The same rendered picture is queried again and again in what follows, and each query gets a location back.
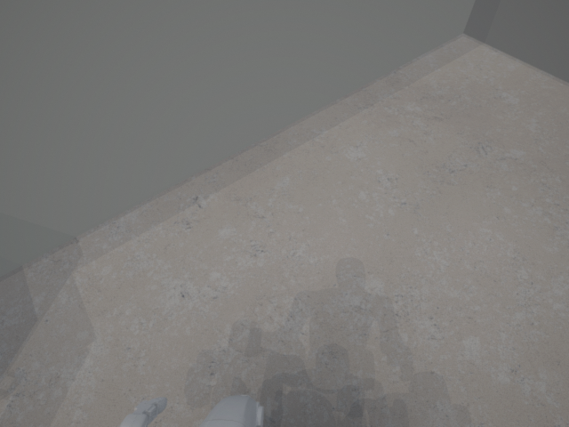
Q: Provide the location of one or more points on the robot left thigh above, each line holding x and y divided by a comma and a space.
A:
235, 411

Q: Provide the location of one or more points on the left robot hand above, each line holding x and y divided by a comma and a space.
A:
145, 413

